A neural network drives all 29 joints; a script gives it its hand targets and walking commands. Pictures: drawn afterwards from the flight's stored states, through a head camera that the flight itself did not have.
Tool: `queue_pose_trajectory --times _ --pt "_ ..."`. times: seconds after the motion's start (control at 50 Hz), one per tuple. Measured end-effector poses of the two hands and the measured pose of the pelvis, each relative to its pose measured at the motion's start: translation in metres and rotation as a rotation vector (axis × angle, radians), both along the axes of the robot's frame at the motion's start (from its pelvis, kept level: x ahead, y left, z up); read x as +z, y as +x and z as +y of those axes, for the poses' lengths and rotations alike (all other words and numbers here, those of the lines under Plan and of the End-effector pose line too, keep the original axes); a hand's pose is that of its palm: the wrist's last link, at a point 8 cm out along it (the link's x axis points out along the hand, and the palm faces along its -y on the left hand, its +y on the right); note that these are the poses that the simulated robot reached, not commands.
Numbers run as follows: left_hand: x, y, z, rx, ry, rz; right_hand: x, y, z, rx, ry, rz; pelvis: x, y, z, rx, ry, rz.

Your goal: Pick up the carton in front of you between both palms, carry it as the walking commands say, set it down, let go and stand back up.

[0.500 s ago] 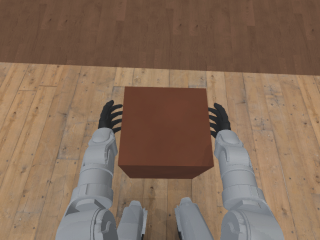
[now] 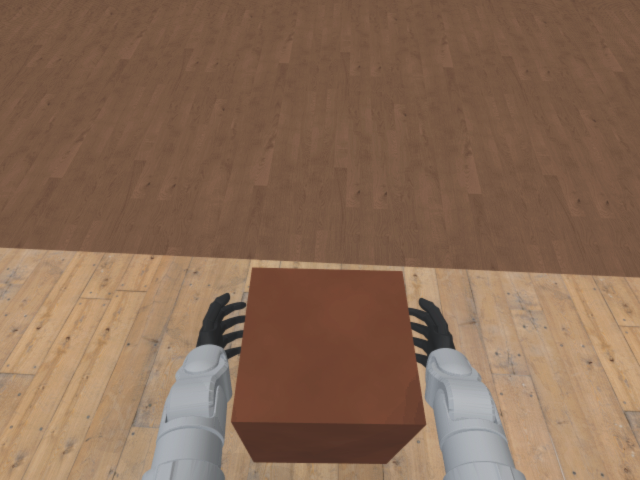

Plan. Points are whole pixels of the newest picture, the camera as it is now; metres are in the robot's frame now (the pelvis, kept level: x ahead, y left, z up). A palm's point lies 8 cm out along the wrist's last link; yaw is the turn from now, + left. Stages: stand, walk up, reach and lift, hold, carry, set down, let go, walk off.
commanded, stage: reach and lift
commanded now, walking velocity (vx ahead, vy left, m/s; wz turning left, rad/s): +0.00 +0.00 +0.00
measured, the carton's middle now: (323, 372) +0.32 +0.00 -0.08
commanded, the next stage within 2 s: hold in 1.16 s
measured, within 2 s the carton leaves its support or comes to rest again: neither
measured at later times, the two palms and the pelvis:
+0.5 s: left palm (193, 348) +0.29 +0.15 +0.05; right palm (445, 348) +0.29 -0.14 +0.05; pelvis -0.01 +0.00 +0.02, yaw +0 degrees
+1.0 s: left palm (197, 339) +0.30 +0.15 +0.06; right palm (450, 341) +0.29 -0.15 +0.05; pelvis +0.01 +0.00 +0.03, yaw +0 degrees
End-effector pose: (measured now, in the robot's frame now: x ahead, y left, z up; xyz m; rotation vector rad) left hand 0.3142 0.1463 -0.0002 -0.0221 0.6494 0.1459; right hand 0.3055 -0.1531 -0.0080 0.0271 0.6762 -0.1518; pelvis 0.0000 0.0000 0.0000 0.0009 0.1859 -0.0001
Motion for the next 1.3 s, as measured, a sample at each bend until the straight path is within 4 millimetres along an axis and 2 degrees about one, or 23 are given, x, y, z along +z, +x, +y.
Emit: queue_pose_trajectory --times 0.14,0.24,0.4,0.52,0.74,0.94,1.1,1.3 --pt "0.039 -0.013 0.003 -0.01 0.023 -0.017 0.041 -0.009 0.003 0.026 -0.024 -0.017 0.017 0.005 -0.001 -0.003 -0.001 -0.131" --pt "0.052 -0.02 0.005 -0.012 0.028 -0.007 0.056 -0.015 0.004 0.041 -0.045 -0.008 0.022 0.002 -0.001 0.003 -0.002 -0.199" --pt "0.053 -0.027 0.007 -0.008 0.032 0.015 0.055 -0.021 0.007 0.044 -0.039 0.015 0.021 -0.009 0.001 -0.003 -0.002 -0.24" --pt "0.053 -0.022 0.008 -0.014 0.035 0.017 0.055 -0.017 0.008 0.037 -0.038 0.017 0.02 -0.011 0.002 0.0 -0.003 -0.241" --pt "0.06 -0.01 0.007 -0.016 0.035 0.002 0.062 -0.007 0.007 0.03 -0.034 0.002 0.024 0.0 0.004 -0.006 -0.003 -0.232" --pt "0.059 -0.013 0.004 -0.044 0.058 0.023 0.062 -0.011 0.004 0.049 -0.066 0.024 0.028 0.012 0.003 -0.003 0.001 -0.235" --pt "0.063 -0.014 0.004 -0.034 0.052 0.021 0.065 -0.012 0.004 0.048 -0.062 0.021 0.028 0.011 0.001 -0.005 -0.001 -0.254" --pt "0.081 -0.018 0.007 -0.019 0.052 -0.019 0.084 -0.011 0.007 0.054 -0.058 -0.019 0.028 0.009 0.001 0.005 -0.003 -0.277"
